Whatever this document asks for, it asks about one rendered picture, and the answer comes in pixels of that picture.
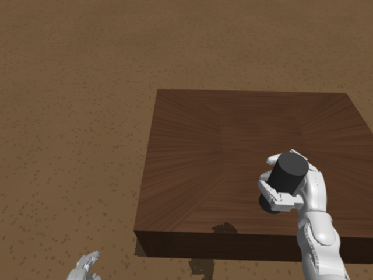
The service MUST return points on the right robot hand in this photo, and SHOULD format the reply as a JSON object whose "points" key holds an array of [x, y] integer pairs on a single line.
{"points": [[310, 195]]}

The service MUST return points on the can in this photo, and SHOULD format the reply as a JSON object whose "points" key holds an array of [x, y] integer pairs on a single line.
{"points": [[288, 172]]}

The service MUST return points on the right robot arm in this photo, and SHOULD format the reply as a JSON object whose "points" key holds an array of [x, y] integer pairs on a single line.
{"points": [[319, 243]]}

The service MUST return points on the left robot hand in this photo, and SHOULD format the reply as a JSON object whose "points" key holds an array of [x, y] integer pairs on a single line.
{"points": [[83, 267]]}

